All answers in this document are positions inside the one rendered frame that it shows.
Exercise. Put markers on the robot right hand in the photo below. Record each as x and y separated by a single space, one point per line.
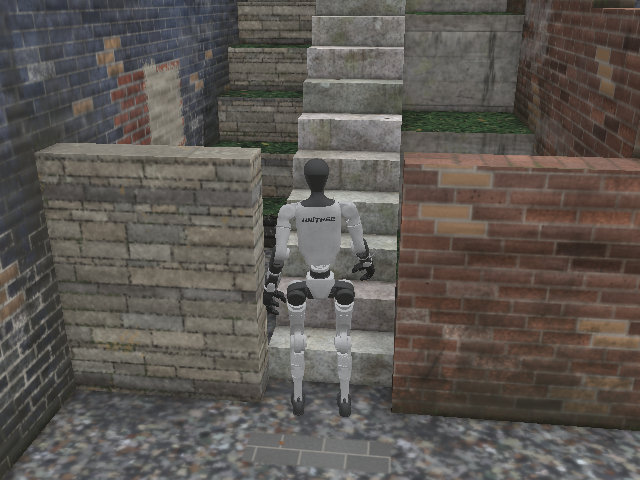
370 271

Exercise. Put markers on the right robot upper arm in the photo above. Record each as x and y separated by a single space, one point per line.
349 211

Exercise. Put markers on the robot head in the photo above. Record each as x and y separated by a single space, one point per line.
316 173

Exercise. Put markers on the left robot upper arm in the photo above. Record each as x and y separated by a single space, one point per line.
286 213

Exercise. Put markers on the left robot foot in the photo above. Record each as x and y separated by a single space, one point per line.
298 407

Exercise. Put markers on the left robot forearm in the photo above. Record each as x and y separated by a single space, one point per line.
273 273

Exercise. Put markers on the right robot forearm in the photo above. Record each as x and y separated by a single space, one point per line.
364 257

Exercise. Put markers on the robot left hand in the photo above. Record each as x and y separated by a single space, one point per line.
268 300

